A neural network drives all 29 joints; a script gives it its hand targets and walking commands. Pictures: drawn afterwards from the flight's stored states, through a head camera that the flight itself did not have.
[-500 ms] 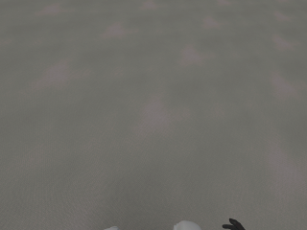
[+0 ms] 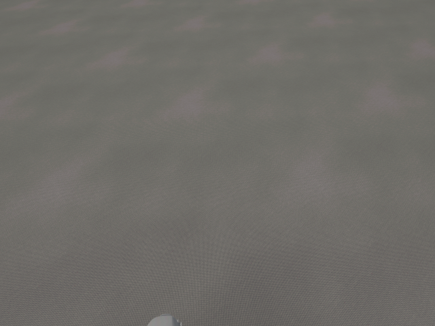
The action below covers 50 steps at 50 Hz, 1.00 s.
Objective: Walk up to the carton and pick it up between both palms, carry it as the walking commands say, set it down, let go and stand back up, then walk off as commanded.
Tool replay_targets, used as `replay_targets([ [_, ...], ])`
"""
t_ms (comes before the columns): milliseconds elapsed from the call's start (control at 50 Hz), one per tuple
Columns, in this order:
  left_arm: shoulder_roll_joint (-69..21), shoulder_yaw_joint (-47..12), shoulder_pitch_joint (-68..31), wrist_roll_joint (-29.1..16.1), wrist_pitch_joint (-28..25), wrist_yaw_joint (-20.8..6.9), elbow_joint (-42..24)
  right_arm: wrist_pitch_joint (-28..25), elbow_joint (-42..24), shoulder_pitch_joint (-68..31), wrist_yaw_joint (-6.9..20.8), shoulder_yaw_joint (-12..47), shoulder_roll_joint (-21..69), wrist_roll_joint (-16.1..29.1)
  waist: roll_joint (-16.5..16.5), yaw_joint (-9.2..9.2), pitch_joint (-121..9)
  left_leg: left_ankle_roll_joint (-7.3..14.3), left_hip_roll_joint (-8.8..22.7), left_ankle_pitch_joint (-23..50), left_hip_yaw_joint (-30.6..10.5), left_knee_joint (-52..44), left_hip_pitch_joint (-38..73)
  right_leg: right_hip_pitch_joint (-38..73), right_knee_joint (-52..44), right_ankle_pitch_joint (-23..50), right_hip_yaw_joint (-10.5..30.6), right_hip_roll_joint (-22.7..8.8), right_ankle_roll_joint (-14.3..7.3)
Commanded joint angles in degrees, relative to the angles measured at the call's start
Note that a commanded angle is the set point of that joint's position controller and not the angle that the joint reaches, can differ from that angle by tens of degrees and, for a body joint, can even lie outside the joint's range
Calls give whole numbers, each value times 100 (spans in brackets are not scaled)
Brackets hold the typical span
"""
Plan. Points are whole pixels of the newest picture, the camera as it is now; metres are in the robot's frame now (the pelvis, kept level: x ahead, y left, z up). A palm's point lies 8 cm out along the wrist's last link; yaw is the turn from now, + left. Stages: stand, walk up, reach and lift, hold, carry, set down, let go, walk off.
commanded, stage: walk off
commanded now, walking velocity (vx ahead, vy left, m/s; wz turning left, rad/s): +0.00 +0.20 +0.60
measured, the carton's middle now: out of the picture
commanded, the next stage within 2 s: stand in 0.30 s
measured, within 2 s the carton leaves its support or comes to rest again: neither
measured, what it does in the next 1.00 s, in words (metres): steps to the left, turning left: left foot, then right foot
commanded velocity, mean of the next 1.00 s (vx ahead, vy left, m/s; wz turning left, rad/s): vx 0.00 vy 0.06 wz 0.17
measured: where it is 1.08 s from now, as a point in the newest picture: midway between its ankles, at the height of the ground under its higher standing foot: outside the picture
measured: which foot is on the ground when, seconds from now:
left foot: up 0.00-0.06, down 0.08-0.50, up 0.52-0.74, down 0.76-1.00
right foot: down 0.00-0.08, up 0.10-0.44, down 0.46-1.00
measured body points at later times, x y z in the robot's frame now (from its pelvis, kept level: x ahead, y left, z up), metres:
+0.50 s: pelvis -0.02 +0.14 -0.01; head +0.00 +0.09 +0.44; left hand +0.03 +0.38 -0.13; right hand +0.10 -0.07 -0.18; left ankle +0.04 +0.19 -0.73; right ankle +0.02 +0.06 -0.73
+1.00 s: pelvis -0.05 +0.20 +0.01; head -0.07 +0.20 +0.46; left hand -0.12 +0.41 -0.16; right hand +0.02 -0.01 -0.15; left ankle -0.06 +0.30 -0.73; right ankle +0.02 +0.06 -0.73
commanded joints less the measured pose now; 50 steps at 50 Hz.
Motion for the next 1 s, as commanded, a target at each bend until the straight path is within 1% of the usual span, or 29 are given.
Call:
replay_targets([
  [0, 1839, 471, 78, 17, -42, -50, -292, -225, -817, -606, -3, 55, 23, 0, -1898, 312, -298, 40, -235, -277, 922, -1292, 507, 73, -1329, 1426, 599, -1201, -698],
  [20, 1871, 492, 24, -7, -38, -63, -273, -239, -744, -353, -17, 14, -61, -43, -1795, 182, -422, 101, -285, 51, 1045, -1739, 826, 20, -1098, 1282, 560, -1217, -585],
  [40, 1810, 476, 16, -34, -41, -81, -236, -279, -597, -47, -29, -64, -229, -105, -1383, -6, -616, 195, -418, 425, 1045, -2297, 1389, -161, -593, 1270, 483, -1128, -418],
  [60, 1464, 406, 259, 7, -13, -120, -176, -351, -340, 512, -57, -184, -590, -178, -198, -219, -1027, 357, -362, 829, 615, -2796, 2384, -644, 631, 518, 212, -761, -216],
  [80, 769, 235, -160, 14, 65, -146, -546, -440, -284, 963, -59, -336, -1570, -164, 2315, -678, -973, 974, 1290, 1552, -1912, -3834, 2804, -2525, 2429, -2372, -317, 589, 233],
  [100, 782, 197, -972, -45, 212, -40, -830, -466, -170, 1227, -174, -427, -1788, -38, 2552, -962, -1148, 1583, 1428, 2124, -2363, -4024, 2246, -2390, 3319, -2584, 754, 510, 138],
  [140, 805, 140, -1017, -142, 259, -14, -813, -422, -236, 585, -356, -200, -1248, -65, 1862, -535, -708, 1547, 1089, 1266, -1693, -3865, 1800, -2657, 3699, -1778, 1089, 326, -78],
  [220, 902, 145, -263, -94, 193, 23, -342, -406, -525, -211, -438, -34, -782, -64, 978, -72, -896, 1647, 582, 2377, -1212, -3411, 1495, -1843, 3392, -973, 1188, 400, -7],
  [280, 766, 66, -337, -120, 231, 100, -340, -398, -491, -73, -428, 13, -684, -107, 753, -102, -685, 1863, 568, 1969, -1607, -3453, 1358, -1631, 2447, -1129, 1130, 558, -72],
  [340, 659, -20, -437, -151, 218, 111, -414, -415, -369, 226, -479, 35, -677, -128, 368, -184, -766, 1991, 936, 1773, -2388, -3807, 1486, -1356, 1848, -1204, 1236, 692, -255],
  [400, 572, -73, -153, -194, 166, 46, -365, -444, -288, 67, -530, 56, -665, -73, 64, 8, -835, 1836, 933, 1679, -2565, -4001, 1056, -447, 1002, -1072, 1299, 796, -483],
  [440, 575, -69, 342, -180, 111, 13, -222, -435, -246, -89, -574, 111, -562, 43, -317, 301, -865, 1492, 699, 1269, -2317, -3944, 312, 745, -315, -402, 1190, 832, -657],
  [460, 905, -19, 557, -96, 73, 3, -177, -423, -307, -116, -571, 125, -483, 179, -1074, 466, -621, 812, 2, 664, -1588, -3634, -464, 1229, -1597, -728, 1852, 297, -876],
  [480, 1361, 104, 561, -59, 81, -32, -147, -417, -458, -440, -559, 98, -400, 201, -2777, 623, -209, 485, -1211, -499, -257, -1874, -1307, 1107, -2603, -1453, 3638, -1168, -1544],
  [500, 1313, 106, 80, -11, 51, -18, -289, -434, -372, -380, -550, 58, -550, -42, -2978, 446, 19, 545, -989, -851, -116, -215, -885, 264, -2501, 103, 4013, -1797, -1908],
  [520, 754, -58, -219, -16, -65, 15, -405, -466, -253, -289, -479, 66, -508, -114, -1920, 218, -113, 586, -892, -488, -496, 456, -344, -37, -2228, 1415, 3412, -1419, -1893],
  [540, 597, -141, -488, -27, -169, 43, -500, -479, -83, -62, -438, 35, -405, -58, -1113, 29, -256, 547, -850, -249, -604, 673, -60, -201, -2226, 1500, 2861, -1048, -1708],
  [580, 839, -84, -1001, -89, -289, 95, -575, -479, 186, 416, -370, 15, -232, -60, -969, -287, -360, 375, -725, -27, -450, 626, 258, -307, -2054, 1411, 2093, -603, -1348],
  [600, 810, -76, -1068, -88, -279, 74, -579, -458, 274, 500, -357, 46, -99, -20, -1077, -293, -334, 255, -686, -45, -242, 167, 335, -168, -1946, 1476, 1737, -372, -1222],
  [660, 704, -69, -426, -42, -186, -2, -248, -430, 234, 44, -392, 163, 274, 11, -1256, 180, -427, 166, -726, -481, 229, -1547, 827, 233, -1607, 1516, 1520, -146, -1193],
  [680, 861, -10, -262, -34, -140, -30, -122, -441, 262, 140, -428, 161, 290, 12, -1281, 161, -458, 213, -735, -229, 358, -2163, 1119, 251, -1392, 1749, 1516, -163, -1178],
  [700, 939, 20, -208, -53, -105, -44, -47, -475, 384, 404, -470, 151, 276, 19, -1031, 26, -526, 252, -708, 701, 446, -3007, 1629, 142, -1160, 2021, 1486, -145, -1072],
  [720, 830, 17, -40, -73, -99, -82, 13, -526, 478, 604, -518, 111, 140, -25, -570, -53, -580, 270, -625, 1272, 228, -3482, 2126, -182, -1001, 1626, 1520, -69, -774],
  [740, 683, 5, 180, -88, -114, -123, 13, -619, 543, 815, -573, 38, -258, -93, 249, 11, -739, 322, 215, 1806, -634, -3717, 2651, -637, -513, 853, 1230, 183, -453],
  [760, 140, -168, 84, -177, -96, -137, -102, -620, 650, 740, -609, 43, -579, 9, 1731, 60, -648, 906, 858, 1851, -1527, -3943, 1898, -691, -546, -524, 895, 812, -156],
  [780, 288, -147, -253, -155, -22, -129, -75, -607, 718, 686, -613, 123, -207, -23, 1560, -71, -287, 1155, 911, 1074, -1776, -4187, 1342, -387, -196, -907, 1082, 794, -175],
  [820, 192, -187, -223, -128, 52, -198, 95, -634, 714, 423, -654, 238, -36, -70, 1025, 51, -68, 1211, 653, 827, -1500, -4255, 1263, -331, -74, -756, 1160, 812, -208],
  [900, 99, -266, 398, -72, -24, -224, 477, -683, 782, 204, -648, 225, -202, 74, 530, 243, -155, 997, 271, 310, -1072, -4193, 1022, 429, -975, 544, 1093, 780, -191],
  [980, 169, -297, 360, -61, -72, -201, 613, -624, 967, 480, -618, 241, 39, 92, -101, 66, 341, 829, 40, -514, -964, -4303, 876, 291, -1365, 604, 1188, 657, -66],
])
